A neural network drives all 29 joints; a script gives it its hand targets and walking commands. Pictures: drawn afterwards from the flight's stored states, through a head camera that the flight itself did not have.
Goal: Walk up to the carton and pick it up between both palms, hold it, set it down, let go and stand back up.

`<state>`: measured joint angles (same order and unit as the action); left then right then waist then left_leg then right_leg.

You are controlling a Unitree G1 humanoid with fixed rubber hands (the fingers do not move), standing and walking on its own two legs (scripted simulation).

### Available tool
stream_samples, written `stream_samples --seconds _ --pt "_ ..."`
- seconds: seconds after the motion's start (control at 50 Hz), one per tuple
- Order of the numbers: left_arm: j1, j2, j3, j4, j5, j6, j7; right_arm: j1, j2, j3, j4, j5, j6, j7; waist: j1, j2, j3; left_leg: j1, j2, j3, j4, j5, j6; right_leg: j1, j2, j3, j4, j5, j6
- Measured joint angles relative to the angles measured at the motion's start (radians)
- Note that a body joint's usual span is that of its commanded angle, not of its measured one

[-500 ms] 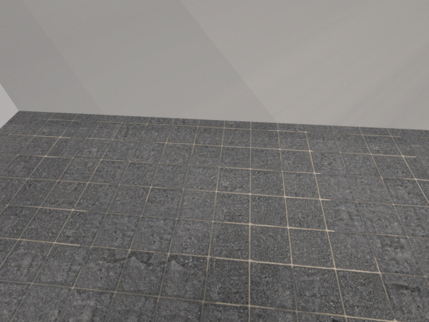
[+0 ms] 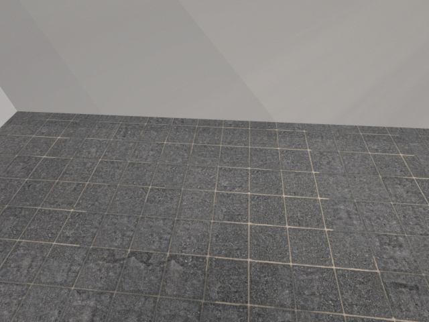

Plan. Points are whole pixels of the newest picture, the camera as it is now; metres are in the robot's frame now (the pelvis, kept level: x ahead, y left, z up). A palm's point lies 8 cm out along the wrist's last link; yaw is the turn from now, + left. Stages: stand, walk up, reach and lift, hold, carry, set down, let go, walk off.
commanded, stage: stand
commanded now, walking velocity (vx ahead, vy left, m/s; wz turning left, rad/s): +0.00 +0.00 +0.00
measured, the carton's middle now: out of the picture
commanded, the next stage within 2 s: none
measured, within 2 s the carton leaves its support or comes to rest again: neither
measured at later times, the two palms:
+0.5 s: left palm out of the picture +0.04 +0.22 -0.13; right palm out of the picture +0.04 -0.22 -0.13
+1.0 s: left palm out of the picture -0.02 +0.21 -0.14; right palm out of the picture -0.02 -0.20 -0.13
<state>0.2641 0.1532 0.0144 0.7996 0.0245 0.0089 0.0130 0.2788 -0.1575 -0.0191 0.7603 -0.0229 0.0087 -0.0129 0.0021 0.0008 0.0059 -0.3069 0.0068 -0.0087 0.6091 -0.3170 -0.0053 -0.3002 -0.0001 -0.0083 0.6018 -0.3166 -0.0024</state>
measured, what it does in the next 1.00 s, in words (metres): stands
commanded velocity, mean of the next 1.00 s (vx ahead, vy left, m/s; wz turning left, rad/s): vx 0.00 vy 0.00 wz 0.00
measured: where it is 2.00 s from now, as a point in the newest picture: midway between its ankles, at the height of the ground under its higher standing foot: outside the picture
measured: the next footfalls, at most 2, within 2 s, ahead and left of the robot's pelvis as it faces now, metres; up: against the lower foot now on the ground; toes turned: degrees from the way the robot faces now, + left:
none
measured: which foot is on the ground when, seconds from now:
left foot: down 0.00-1.00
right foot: down 0.00-1.00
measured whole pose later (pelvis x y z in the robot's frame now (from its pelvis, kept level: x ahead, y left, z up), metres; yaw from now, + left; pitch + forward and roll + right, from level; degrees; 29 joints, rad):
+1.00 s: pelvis +0.00 +0.00 +0.01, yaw +0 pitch -2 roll +0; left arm 0.30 0.11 0.03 1.12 0.01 0.00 0.04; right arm 0.32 -0.11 -0.03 1.10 -0.01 0.00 -0.04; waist 0.00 0.00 0.04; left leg -0.18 0.00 -0.01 0.45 -0.24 0.00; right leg -0.18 0.00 0.00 0.45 -0.24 0.00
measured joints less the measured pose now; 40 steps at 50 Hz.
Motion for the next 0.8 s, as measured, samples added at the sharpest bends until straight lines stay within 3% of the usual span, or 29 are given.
stream_samples --seconds 0.8 --pt "0.021 -0.024 0.021 0.266 -0.011 -0.009 0.022 0.027 0.032 -0.021 0.279 0.007 -0.010 -0.023 0.000 -0.001 0.029 0.117 -0.002 0.004 -0.140 0.066 0.002 0.114 -0.002 0.007 -0.138 0.066 0.004"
